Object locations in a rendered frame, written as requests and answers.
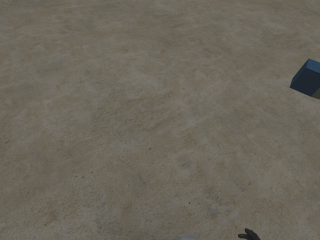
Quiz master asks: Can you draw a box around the right robot hand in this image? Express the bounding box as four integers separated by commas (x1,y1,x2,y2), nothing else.
238,228,260,240

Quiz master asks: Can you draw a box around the carton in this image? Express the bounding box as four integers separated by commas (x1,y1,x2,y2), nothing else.
290,58,320,97

